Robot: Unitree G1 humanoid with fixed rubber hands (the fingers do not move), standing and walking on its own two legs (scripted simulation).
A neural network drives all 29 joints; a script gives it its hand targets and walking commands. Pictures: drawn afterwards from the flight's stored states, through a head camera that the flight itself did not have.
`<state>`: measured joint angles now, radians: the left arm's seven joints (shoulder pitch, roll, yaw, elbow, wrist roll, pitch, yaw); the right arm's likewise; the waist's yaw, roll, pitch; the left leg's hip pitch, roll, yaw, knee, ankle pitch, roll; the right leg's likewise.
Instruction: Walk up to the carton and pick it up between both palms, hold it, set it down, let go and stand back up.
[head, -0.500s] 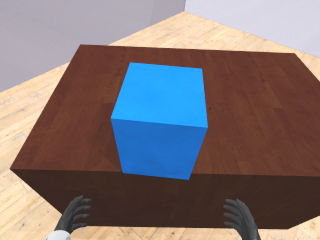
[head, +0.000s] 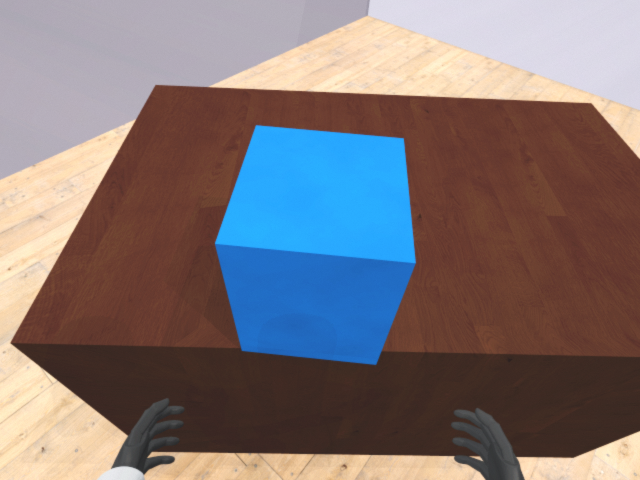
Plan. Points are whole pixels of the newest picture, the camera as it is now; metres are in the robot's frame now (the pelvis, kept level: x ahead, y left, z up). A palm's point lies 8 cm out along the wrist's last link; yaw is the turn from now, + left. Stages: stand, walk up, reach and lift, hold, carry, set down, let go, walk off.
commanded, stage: let go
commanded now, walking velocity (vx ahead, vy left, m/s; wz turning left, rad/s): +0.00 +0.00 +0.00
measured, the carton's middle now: (318, 250) +0.41 +0.01 +0.05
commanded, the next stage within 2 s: stand in 0.22 s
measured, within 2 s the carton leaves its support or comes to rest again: neither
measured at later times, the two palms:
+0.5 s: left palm (120, 477) +0.16 +0.24 -0.08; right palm out of the picture +0.12 -0.27 -0.08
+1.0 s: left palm out of the picture +0.15 +0.25 -0.08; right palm out of the picture +0.12 -0.27 -0.09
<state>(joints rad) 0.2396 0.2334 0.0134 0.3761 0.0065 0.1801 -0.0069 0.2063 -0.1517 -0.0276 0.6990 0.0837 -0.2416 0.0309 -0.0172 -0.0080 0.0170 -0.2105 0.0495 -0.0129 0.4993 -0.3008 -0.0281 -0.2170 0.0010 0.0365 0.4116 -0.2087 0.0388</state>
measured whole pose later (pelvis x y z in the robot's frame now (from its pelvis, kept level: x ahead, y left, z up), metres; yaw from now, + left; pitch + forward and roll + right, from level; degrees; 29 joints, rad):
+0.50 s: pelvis +0.00 +0.00 +0.00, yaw +0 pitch +1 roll -1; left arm 0.24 0.26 0.01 0.51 0.02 0.00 -0.01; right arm 0.20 -0.29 -0.03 0.74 0.05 -0.06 0.01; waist -0.02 -0.01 0.02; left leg -0.21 0.04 -0.01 0.50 -0.30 -0.02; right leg -0.22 -0.01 0.04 0.42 -0.21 0.04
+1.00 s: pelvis +0.00 +0.00 +0.00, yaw +0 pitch +0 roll -1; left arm 0.24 0.27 0.01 0.54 0.02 -0.02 -0.01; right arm 0.20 -0.30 -0.03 0.74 0.05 -0.04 0.01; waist -0.02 0.00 0.02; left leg -0.21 0.04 -0.01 0.50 -0.30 -0.02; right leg -0.22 -0.01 0.04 0.42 -0.21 0.04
